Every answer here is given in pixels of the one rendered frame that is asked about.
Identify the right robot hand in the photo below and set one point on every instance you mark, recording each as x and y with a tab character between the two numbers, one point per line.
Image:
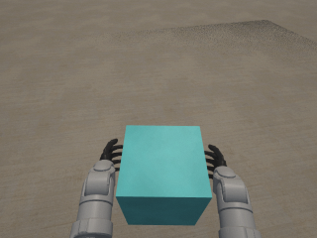
218	159

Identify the robot left forearm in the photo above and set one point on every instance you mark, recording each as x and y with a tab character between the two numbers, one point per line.
95	204

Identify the robot right forearm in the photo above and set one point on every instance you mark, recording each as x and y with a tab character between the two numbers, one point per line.
234	205

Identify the left robot hand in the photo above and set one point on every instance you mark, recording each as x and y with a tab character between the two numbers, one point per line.
108	155

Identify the carton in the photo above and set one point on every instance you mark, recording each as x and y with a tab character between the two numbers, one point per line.
163	177

